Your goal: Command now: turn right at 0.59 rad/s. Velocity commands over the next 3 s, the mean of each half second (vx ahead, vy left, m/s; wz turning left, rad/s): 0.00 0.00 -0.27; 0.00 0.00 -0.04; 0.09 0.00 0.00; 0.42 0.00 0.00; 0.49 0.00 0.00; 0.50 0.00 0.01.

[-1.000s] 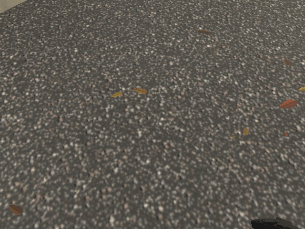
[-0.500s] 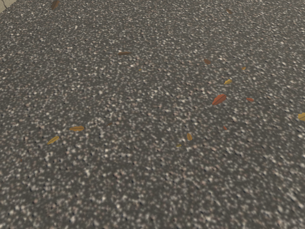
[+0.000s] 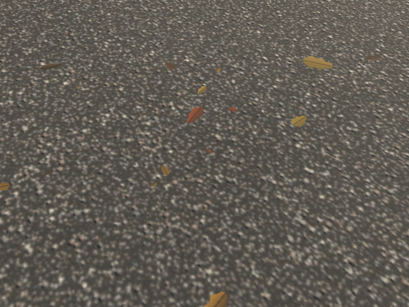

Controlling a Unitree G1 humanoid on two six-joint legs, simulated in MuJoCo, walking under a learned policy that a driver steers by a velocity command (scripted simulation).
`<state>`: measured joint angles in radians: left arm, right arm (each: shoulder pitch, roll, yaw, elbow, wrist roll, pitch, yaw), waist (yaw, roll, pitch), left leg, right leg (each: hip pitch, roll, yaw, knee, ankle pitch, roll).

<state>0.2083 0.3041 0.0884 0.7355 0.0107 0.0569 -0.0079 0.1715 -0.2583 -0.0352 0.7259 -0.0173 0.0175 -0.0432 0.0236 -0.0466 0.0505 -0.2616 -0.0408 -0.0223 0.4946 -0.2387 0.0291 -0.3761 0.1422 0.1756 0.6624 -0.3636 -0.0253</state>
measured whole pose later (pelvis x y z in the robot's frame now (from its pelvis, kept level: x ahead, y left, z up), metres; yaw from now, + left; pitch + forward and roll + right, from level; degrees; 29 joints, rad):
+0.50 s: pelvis -0.02 -0.02 +0.01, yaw -6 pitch -1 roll +0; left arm 0.17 0.22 0.00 0.81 0.02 0.02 0.02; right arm 0.24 -0.26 -0.03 0.82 -0.01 0.04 -0.01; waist -0.03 0.04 0.04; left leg -0.19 0.02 0.00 0.46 -0.26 0.00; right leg -0.15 0.06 0.04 0.43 -0.25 -0.04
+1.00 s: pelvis -0.02 -0.01 +0.01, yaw -6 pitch -2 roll +0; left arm 0.23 0.23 0.00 1.06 0.01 0.00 0.03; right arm 0.24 -0.22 -0.01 1.07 -0.01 0.01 -0.02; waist -0.01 0.00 0.04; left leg -0.15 0.01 0.00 0.38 -0.20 -0.01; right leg -0.11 0.04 0.04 0.37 -0.22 -0.03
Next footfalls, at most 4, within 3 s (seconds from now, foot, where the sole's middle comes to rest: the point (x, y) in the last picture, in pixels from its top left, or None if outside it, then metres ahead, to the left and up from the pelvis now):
0.34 right None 0.00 -0.11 -0.77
1.96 right None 0.39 -0.10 -0.77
2.50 left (198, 230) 0.72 0.03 -0.77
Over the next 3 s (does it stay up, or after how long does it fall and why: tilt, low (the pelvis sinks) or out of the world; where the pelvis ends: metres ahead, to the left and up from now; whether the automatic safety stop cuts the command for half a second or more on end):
stays up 0.81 -0.06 0.00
